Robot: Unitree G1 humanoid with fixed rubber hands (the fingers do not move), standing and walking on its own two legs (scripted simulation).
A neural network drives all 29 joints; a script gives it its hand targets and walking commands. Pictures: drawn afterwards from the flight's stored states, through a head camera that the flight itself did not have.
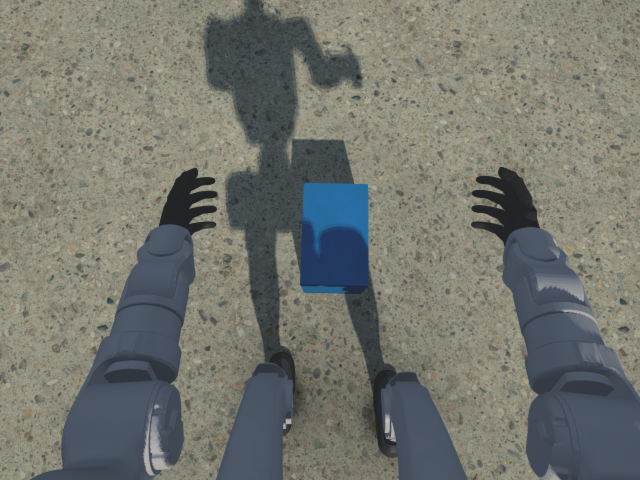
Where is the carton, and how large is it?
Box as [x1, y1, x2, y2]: [300, 183, 368, 293]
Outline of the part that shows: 304,183 300,284 304,292 360,293 368,285 367,184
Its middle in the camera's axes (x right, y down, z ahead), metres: +0.04 +0.00 +1.00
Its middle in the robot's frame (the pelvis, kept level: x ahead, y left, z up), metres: +0.52 +0.00 -0.59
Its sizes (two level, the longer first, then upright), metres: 0.248 0.157 0.191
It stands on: the floor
